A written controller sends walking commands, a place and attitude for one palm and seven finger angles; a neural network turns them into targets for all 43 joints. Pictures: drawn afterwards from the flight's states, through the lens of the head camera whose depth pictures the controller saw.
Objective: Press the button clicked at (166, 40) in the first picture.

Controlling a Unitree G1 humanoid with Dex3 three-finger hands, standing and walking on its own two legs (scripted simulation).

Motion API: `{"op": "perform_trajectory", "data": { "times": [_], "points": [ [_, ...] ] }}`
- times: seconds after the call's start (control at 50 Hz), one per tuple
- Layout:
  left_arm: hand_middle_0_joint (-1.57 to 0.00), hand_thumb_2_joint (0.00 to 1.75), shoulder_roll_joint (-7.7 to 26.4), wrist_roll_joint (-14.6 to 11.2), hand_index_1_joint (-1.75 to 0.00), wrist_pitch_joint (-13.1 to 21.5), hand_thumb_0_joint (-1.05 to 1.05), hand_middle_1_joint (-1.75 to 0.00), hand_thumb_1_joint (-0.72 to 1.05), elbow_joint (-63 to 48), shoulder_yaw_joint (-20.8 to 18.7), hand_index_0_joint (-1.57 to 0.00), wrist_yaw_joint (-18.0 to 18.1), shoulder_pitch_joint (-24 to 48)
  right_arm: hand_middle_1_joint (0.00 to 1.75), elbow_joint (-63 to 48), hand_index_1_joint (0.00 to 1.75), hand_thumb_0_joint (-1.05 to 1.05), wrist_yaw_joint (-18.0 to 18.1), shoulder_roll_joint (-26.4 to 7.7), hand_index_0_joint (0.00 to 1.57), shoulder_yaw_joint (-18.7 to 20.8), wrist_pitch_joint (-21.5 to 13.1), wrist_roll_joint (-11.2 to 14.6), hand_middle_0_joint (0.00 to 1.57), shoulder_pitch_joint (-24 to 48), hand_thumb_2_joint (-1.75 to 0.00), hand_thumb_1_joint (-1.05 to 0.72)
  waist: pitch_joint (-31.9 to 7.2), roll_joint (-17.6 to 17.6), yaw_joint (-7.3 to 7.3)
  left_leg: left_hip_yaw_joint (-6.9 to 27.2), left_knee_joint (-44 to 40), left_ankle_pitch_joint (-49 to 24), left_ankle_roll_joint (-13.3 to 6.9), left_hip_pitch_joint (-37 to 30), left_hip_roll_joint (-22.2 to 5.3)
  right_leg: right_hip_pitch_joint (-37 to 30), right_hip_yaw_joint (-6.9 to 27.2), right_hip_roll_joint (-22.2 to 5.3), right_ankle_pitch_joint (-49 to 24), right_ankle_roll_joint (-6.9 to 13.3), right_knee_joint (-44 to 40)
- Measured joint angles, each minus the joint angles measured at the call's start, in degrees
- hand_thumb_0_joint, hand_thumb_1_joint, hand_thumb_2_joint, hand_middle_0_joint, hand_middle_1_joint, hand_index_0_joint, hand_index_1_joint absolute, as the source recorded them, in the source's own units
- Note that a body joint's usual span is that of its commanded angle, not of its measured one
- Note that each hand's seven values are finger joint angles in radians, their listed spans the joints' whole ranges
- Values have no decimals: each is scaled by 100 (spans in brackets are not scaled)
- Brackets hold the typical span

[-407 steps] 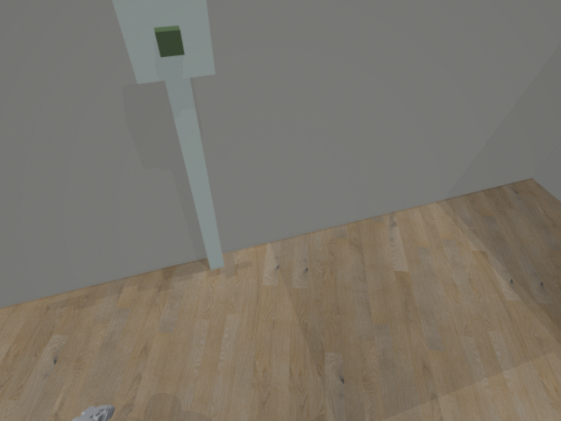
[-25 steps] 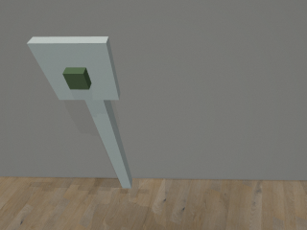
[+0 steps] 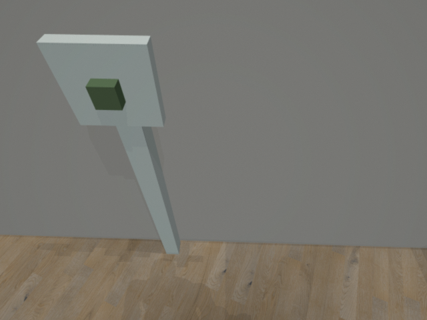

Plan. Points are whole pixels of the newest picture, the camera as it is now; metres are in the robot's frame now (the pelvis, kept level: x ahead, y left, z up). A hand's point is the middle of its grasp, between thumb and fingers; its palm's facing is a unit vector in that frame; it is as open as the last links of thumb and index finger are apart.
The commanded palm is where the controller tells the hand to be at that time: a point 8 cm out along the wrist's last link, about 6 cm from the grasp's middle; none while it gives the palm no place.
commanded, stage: come to a stop and stand still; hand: left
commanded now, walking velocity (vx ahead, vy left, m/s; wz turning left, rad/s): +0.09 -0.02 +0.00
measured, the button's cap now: (107, 93) +0.46 +0.23 +0.18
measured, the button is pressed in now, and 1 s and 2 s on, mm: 0 0 0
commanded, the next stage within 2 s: look again from close up in 1.04 s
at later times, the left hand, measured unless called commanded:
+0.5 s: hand out of the picture +0.04 +0.26 -0.16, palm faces +0.03 -0.96 -0.26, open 7.4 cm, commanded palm none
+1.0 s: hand out of the picture -0.02 +0.30 -0.16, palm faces -0.01 -0.96 -0.28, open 7.4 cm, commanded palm none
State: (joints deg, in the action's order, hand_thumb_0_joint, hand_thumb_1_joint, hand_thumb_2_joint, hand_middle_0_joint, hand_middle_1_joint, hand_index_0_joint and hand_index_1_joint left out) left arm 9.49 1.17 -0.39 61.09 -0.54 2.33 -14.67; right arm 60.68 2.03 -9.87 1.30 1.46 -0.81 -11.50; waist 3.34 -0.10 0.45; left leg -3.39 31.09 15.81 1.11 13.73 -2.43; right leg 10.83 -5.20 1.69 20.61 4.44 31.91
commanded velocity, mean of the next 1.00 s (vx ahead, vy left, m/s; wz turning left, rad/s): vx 0.00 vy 0.00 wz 0.00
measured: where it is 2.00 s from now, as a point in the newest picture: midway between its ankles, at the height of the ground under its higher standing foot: outside the picture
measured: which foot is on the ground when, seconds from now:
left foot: down 0.00-1.00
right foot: down 0.00-1.00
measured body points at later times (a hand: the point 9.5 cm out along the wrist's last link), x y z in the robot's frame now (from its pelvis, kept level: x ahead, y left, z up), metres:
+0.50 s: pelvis -0.01 +0.05 +0.00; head -0.02 +0.06 +0.45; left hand +0.04 +0.31 -0.14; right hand +0.05 -0.21 -0.13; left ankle +0.00 +0.14 -0.73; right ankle -0.03 -0.07 -0.73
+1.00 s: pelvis -0.04 +0.08 +0.01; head -0.05 +0.08 +0.46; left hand -0.02 +0.35 -0.14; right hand +0.02 -0.20 -0.13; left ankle +0.00 +0.14 -0.73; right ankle -0.03 -0.07 -0.73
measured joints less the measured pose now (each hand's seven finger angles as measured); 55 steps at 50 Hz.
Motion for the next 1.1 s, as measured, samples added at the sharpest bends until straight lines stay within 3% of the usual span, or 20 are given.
{"op": "perform_trajectory", "data": {
  "times": [0.16,0.3,0.72,1.1],
  "points": [
    [-20,90,13,-34,-30,60,1,-30,92,140,51,-20,-84,-41,30,232,30,1,-20,103,20,-147,-157,-45,20,-326,-90,-92,-225,115,27,-54,-473,-151,-50,-244,72,-248,48,-44,-272,-114,-519],
    [-20,90,99,-28,-30,166,1,-30,91,-139,80,-20,-60,-164,30,-159,30,1,-59,-68,20,-98,-128,-53,21,-477,-90,-91,-138,-39,-138,46,-46,20,-156,49,97,-141,-52,-81,-251,-205,-403],
    [-20,90,717,-4,-30,-2,1,-30,91,-203,32,-20,-159,345,30,-230,30,1,-174,-621,20,-84,-209,-62,21,148,-90,-91,-366,16,-14,-167,-613,-462,-594,-205,500,-244,126,-473,-664,-581,-690],
    [-20,90,619,9,-30,-17,1,-30,91,214,130,-20,-170,-50,30,201,30,1,-219,-640,20,-93,-125,-11,21,-22,-89,-91,-202,51,-21,-164,-1001,-752,-607,-248,562,-218,124,-516,-868,-618,-918]
  ]
}}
